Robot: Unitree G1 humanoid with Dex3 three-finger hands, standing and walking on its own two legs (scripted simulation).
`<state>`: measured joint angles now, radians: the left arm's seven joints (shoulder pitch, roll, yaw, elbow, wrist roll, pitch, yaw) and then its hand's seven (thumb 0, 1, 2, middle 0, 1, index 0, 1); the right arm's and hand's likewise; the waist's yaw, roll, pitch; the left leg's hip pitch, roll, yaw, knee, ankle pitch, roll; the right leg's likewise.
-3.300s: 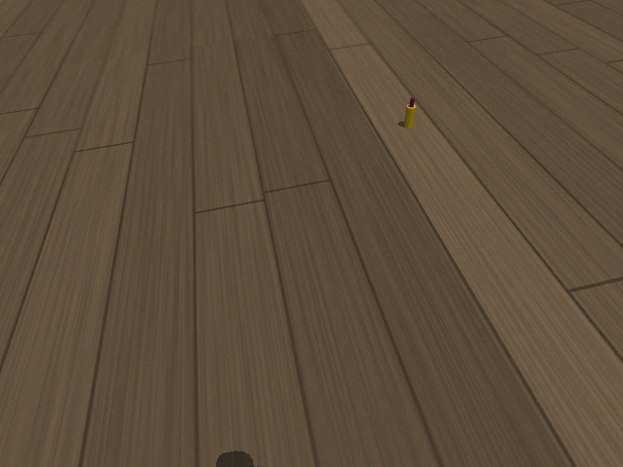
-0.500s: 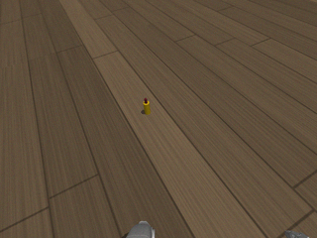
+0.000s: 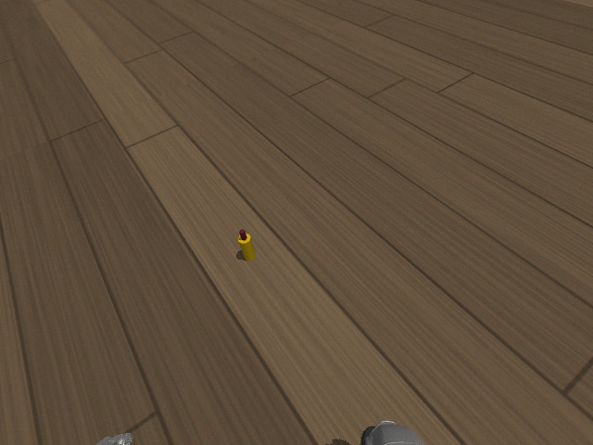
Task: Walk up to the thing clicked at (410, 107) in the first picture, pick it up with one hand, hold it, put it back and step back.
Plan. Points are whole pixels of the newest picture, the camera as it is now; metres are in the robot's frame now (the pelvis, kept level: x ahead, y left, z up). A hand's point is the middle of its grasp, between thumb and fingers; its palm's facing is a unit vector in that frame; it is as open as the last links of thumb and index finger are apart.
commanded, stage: walk up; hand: left
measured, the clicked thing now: (246, 243) +0.94 +0.27 -0.67
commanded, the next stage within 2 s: none
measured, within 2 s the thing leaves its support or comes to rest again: neither
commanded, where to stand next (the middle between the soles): +0.59 +0.06 m, yaw +1 degrees
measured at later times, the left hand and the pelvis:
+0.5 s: hand (134, 430) +0.18 +0.30 -0.13, palm faces +0.05 -0.92 -0.39, open 7.3 cm; pelvis +0.18 +0.01 +0.01, yaw +3 degrees
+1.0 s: hand (160, 295) +0.42 +0.30 -0.13, palm faces -0.04 -0.91 -0.41, open 7.3 cm; pelvis +0.36 +0.02 +0.00, yaw +1 degrees
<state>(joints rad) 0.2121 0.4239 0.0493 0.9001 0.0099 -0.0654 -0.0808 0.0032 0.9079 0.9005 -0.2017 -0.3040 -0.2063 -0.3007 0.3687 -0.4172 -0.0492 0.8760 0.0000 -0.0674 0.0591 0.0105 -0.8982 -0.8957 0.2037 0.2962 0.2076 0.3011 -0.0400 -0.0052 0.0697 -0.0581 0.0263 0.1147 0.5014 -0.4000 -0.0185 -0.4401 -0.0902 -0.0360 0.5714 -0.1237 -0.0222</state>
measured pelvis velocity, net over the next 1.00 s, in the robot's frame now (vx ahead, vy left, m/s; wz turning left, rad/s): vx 0.36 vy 0.02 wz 0.02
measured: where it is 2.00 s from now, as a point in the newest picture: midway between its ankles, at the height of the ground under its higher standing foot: (304, 342)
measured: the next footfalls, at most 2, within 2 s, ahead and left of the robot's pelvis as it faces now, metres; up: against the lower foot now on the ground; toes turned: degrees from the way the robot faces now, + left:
right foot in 0.02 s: +0.17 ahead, -0.12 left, +0.00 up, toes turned -4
left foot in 0.52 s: +0.32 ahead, +0.16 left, +0.00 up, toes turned +7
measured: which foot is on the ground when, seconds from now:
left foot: down 0.00-0.04, up 0.06-0.50, down 0.52-1.00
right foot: up 0.00-0.00, down 0.02-0.56, up 0.58-0.96, down 0.98-1.00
